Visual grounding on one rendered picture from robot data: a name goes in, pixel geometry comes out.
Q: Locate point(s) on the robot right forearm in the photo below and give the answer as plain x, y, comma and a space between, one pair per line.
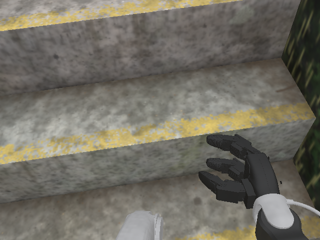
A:
275, 220

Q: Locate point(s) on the robot right hand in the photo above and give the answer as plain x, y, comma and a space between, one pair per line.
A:
251, 180

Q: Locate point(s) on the robot left thigh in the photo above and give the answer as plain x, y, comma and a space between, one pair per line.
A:
142, 225

